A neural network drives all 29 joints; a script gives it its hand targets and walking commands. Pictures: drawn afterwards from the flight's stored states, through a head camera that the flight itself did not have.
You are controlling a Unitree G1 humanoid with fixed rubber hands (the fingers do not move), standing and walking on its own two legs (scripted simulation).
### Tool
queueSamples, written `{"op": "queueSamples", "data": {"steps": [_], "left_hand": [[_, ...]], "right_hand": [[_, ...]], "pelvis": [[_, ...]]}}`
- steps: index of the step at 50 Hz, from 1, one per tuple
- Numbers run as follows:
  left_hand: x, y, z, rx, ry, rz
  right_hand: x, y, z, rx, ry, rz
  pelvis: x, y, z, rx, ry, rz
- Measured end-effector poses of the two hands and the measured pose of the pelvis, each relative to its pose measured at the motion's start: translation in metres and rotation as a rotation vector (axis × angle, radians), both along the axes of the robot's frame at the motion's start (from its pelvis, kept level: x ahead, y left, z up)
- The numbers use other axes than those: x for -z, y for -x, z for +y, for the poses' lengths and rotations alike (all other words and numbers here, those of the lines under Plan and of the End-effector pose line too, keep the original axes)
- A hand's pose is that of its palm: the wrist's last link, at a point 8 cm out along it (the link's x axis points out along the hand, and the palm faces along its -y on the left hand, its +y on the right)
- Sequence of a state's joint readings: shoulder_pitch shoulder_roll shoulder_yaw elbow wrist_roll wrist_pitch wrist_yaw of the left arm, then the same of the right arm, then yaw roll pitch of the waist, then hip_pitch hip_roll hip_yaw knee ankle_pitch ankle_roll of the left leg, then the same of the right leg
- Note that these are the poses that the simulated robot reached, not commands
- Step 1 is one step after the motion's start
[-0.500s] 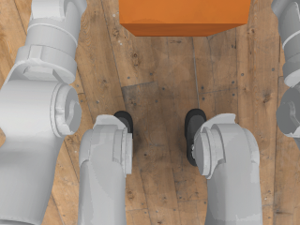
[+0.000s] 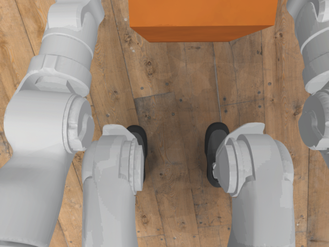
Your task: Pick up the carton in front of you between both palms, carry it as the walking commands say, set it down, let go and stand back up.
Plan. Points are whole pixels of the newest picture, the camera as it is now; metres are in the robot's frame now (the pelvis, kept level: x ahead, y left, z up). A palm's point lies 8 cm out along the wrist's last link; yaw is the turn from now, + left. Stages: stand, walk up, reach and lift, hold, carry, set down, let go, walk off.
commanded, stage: reach and lift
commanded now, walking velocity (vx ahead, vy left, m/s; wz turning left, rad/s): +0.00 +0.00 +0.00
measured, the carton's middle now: out of the picture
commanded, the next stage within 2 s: none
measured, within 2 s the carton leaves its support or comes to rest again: leaves its support in 0.48 s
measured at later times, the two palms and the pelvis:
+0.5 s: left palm out of the picture +0.57 +0.11 -0.16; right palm out of the picture +0.56 -0.19 -0.15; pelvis +0.01 +0.00 +0.00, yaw +0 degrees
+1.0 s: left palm out of the picture +0.52 +0.12 +0.05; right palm out of the picture +0.51 -0.18 +0.06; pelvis -0.01 +0.01 +0.11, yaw -2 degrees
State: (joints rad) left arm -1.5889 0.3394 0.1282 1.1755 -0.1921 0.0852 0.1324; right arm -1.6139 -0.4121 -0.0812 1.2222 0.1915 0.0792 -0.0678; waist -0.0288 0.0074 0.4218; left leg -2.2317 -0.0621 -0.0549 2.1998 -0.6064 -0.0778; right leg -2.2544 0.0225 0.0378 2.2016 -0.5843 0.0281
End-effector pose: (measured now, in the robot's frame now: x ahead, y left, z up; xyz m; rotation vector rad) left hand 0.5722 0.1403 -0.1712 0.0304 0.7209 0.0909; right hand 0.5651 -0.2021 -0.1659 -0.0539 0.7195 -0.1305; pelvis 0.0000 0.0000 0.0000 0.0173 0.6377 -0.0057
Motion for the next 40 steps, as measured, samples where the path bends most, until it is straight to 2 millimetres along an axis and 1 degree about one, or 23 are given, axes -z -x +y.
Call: {"op": "queueSamples", "data": {"steps": [4, 6, 9, 19, 23, 25, 28, 30, 32, 34, 36, 40], "left_hand": [[0.000, 0.000, -0.010, 0.024, 0.019, -0.003], [0.002, 0.000, -0.024, 0.055, 0.044, 0.001], [0.003, 0.000, -0.029, 0.035, 0.030, 0.002], [0.005, 0.001, -0.027, 0.014, 0.072, 0.001], [-0.002, 0.000, -0.026, 0.005, 0.036, 0.006], [-0.012, 0.002, -0.026, -0.018, 0.025, -0.006], [-0.037, 0.005, -0.025, -0.032, 0.038, -0.028], [-0.060, 0.009, -0.025, -0.032, 0.037, -0.042], [-0.087, 0.014, -0.026, -0.032, 0.036, -0.055], [-0.112, 0.021, -0.027, -0.028, 0.034, -0.052], [-0.132, 0.030, -0.028, -0.020, 0.028, -0.035], [-0.165, 0.049, -0.027, -0.016, 0.032, 0.001]], "right_hand": [[0.001, 0.000, 0.007, -0.007, -0.004, 0.001], [0.001, -0.001, 0.009, -0.012, -0.003, -0.002], [0.000, -0.002, 0.011, -0.022, 0.001, 0.007], [0.002, -0.002, 0.008, -0.032, -0.044, 0.013], [-0.002, 0.000, 0.012, -0.028, -0.035, 0.018], [-0.012, 0.000, 0.017, 0.009, -0.011, 0.008], [-0.034, 0.004, 0.019, 0.035, -0.031, -0.013], [-0.055, 0.010, 0.019, 0.045, -0.044, -0.028], [-0.080, 0.016, 0.018, 0.050, -0.052, -0.041], [-0.105, 0.024, 0.017, 0.059, -0.060, -0.039], [-0.127, 0.033, 0.017, 0.062, -0.059, -0.023], [-0.161, 0.054, 0.017, 0.061, -0.048, 0.015]], "pelvis": [[-0.002, 0.003, 0.001, 0.000, 0.005, -0.005], [-0.003, 0.003, 0.002, 0.000, 0.007, -0.011], [-0.002, 0.004, 0.003, -0.002, 0.006, -0.024], [0.004, -0.004, 0.001, 0.000, 0.002, -0.023], [0.003, -0.009, 0.000, 0.002, 0.003, -0.003], [0.001, -0.010, 0.000, 0.008, 0.000, 0.000], [-0.005, -0.011, 0.001, 0.010, -0.005, 0.002], [-0.011, -0.011, 0.001, 0.012, -0.006, 0.029], [-0.019, -0.011, 0.002, 0.015, -0.007, 0.052], [-0.029, -0.009, 0.003, 0.020, -0.006, 0.066], [-0.042, -0.006, 0.004, 0.025, -0.004, 0.076], [-0.071, 0.002, 0.006, 0.029, -0.002, 0.089]]}}
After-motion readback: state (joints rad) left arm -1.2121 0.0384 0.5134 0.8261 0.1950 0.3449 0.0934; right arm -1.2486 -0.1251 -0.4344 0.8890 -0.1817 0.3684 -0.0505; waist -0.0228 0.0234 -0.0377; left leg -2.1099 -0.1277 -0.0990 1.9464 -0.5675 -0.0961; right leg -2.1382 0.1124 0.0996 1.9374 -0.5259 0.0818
